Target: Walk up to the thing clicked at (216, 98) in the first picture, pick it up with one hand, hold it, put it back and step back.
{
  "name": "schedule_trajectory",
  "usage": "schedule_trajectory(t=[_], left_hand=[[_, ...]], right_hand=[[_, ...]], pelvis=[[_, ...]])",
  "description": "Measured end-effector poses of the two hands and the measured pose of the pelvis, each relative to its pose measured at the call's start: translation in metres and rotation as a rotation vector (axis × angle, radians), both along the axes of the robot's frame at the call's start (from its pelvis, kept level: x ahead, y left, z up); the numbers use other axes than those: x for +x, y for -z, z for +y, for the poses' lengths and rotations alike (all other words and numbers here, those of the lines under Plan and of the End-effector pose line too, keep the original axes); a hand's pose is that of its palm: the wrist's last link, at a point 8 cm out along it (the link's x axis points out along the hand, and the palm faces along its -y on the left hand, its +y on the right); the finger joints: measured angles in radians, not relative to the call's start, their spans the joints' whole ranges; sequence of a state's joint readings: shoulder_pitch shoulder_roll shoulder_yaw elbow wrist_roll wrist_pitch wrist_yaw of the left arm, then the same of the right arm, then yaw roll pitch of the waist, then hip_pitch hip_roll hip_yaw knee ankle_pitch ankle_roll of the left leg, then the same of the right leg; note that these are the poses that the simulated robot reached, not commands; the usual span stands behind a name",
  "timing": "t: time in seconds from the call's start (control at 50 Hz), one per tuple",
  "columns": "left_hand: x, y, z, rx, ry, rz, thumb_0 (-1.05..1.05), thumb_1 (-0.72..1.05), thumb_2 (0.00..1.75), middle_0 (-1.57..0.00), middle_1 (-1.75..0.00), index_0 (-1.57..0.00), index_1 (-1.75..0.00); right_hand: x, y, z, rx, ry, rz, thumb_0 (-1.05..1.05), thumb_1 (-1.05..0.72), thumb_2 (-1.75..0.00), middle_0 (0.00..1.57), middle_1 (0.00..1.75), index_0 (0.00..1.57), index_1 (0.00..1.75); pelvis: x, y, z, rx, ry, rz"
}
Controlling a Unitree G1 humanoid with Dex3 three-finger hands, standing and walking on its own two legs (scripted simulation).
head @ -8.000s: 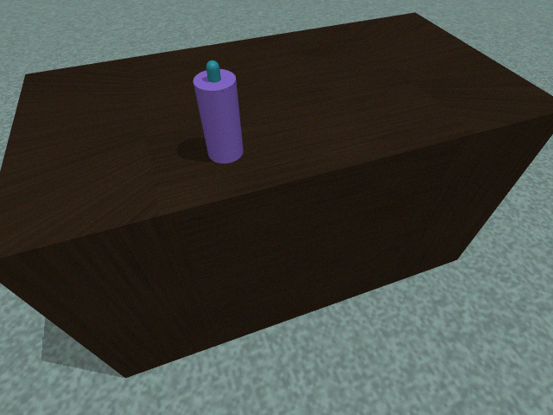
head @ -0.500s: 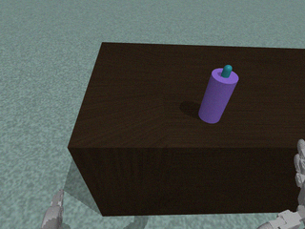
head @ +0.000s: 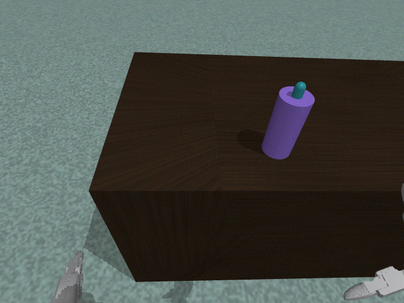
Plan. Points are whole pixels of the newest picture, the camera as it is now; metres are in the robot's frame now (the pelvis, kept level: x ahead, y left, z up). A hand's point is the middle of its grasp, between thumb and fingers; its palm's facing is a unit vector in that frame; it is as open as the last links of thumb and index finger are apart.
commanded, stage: rise first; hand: right
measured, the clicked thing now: (287, 119) +0.52 -0.20 +0.08
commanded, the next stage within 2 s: go down in 0.04 s
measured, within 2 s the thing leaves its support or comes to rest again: neither
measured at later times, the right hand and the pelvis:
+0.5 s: hand (382, 220) +0.22 -0.26 +0.14, palm faces +0.34 +0.87 -0.37, open 17.6 cm; pelvis +0.01 +0.01 +0.00, yaw +0 degrees
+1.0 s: hand (395, 165) +0.32 -0.33 +0.15, palm faces +0.16 +0.99 -0.04, open 17.6 cm; pelvis +0.02 -0.01 +0.00, yaw +0 degrees
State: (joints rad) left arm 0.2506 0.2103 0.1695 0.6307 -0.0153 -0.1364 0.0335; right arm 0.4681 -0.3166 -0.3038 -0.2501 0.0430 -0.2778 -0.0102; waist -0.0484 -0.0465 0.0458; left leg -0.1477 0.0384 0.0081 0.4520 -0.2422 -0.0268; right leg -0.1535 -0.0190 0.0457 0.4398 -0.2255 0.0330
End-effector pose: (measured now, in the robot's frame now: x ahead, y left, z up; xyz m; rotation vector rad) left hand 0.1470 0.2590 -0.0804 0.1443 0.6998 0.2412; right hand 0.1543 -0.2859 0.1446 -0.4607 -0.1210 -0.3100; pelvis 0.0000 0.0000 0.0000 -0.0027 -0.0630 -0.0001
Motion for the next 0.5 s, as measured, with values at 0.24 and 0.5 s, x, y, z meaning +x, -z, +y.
schedule_trajectory(t=[0.24, 0.5], left_hand=[[0.006, 0.002, -0.004, -0.013, 0.008, 0.004, -0.01, -0.54, 0.06, -0.06, -0.06, -0.06, -0.06], [0.021, -0.002, 0.006, 0.028, -0.002, -0.004, -0.01, -0.52, 0.04, -0.06, -0.05, -0.05, -0.04]], right_hand=[[0.000, -0.011, 0.001, -0.022, -0.005, -0.051, -0.02, 0.52, -0.06, 0.06, 0.06, 0.06, 0.05], [0.025, -0.007, -0.016, 0.032, -0.012, -0.074, -0.02, 0.57, -0.05, 0.04, 0.06, 0.06, 0.05]], pelvis=[[0.006, 0.001, 0.000, -0.002, 0.003, 0.014], [0.012, 0.002, 0.005, 0.001, 0.007, 0.025]])
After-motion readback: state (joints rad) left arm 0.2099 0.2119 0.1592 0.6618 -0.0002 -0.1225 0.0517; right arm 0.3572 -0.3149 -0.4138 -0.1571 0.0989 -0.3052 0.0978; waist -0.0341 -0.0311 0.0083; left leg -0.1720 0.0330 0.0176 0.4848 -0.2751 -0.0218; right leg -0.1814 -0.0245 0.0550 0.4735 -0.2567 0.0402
